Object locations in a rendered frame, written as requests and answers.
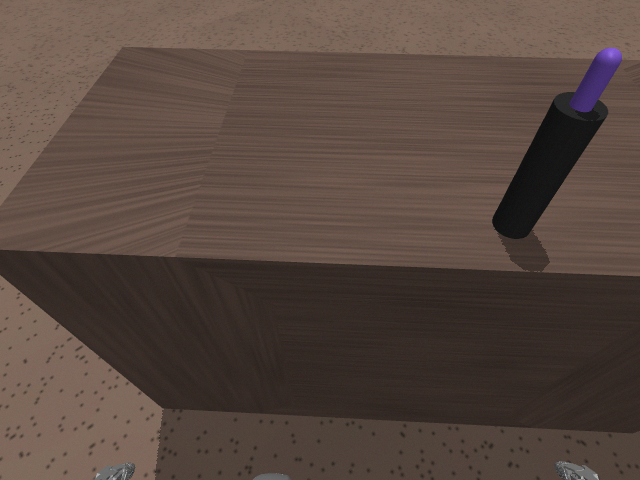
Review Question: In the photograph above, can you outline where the bottle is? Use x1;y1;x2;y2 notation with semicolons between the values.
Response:
492;48;622;239

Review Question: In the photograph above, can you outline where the left robot hand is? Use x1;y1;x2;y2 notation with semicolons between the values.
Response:
91;463;135;480

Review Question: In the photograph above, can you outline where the right robot hand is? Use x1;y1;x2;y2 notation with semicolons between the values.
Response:
554;461;599;480

